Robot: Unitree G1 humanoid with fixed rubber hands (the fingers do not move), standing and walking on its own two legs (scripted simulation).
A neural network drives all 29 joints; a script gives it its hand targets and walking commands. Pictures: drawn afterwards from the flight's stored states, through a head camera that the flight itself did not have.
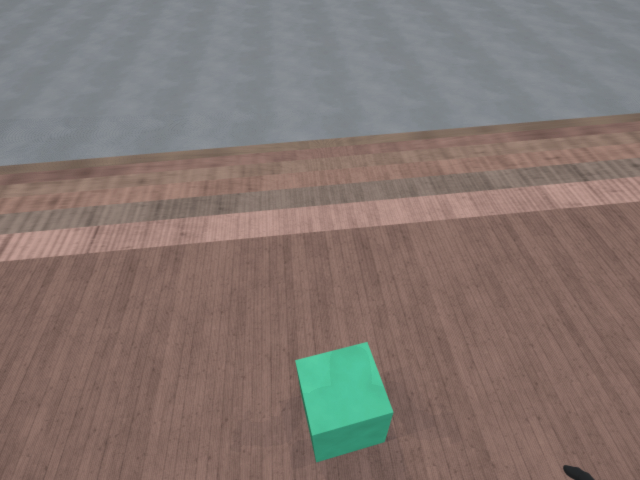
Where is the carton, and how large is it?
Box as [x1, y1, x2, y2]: [295, 342, 393, 461]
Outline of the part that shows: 367,342 295,360 301,395 316,461 384,441 393,412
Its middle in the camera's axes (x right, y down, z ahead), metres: +0.06 +0.47 +1.11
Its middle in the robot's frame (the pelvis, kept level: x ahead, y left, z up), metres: +0.47 -0.02 -0.66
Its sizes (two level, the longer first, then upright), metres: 0.210 0.200 0.250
